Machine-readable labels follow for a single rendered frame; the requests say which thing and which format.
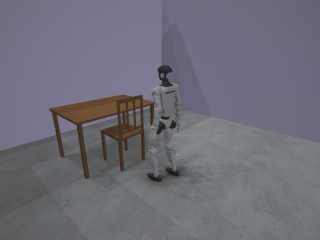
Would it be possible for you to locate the left robot forearm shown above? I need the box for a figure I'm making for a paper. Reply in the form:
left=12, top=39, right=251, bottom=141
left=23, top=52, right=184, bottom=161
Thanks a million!
left=151, top=107, right=161, bottom=133

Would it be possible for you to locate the robot right thigh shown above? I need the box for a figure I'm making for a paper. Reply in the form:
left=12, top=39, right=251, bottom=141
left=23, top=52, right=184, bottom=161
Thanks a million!
left=163, top=120, right=176, bottom=151

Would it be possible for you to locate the left robot upper arm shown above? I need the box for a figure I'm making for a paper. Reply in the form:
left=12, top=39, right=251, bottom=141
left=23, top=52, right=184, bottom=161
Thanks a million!
left=151, top=86, right=163, bottom=114

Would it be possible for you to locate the table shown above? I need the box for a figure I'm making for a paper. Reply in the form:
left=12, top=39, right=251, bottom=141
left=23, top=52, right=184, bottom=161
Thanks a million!
left=49, top=94, right=155, bottom=179

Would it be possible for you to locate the right robot forearm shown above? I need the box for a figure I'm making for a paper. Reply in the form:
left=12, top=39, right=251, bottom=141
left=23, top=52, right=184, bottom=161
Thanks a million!
left=175, top=104, right=182, bottom=121

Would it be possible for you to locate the robot left shin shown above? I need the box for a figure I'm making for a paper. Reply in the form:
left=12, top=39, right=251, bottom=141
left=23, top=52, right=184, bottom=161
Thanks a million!
left=147, top=149, right=159, bottom=177

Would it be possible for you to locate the right robot hand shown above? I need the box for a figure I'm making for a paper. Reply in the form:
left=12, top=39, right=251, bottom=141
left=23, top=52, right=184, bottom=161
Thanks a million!
left=173, top=120, right=181, bottom=133

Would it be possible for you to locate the right robot upper arm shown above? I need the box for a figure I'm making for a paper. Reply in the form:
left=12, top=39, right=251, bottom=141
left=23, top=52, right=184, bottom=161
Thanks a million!
left=172, top=83, right=182, bottom=107

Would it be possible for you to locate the chair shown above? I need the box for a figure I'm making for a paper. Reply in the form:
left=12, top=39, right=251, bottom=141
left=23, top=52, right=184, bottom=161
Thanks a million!
left=101, top=95, right=145, bottom=171

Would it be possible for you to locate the left robot hand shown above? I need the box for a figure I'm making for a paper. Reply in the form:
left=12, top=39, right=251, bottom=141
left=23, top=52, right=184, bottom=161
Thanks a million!
left=148, top=131, right=158, bottom=147

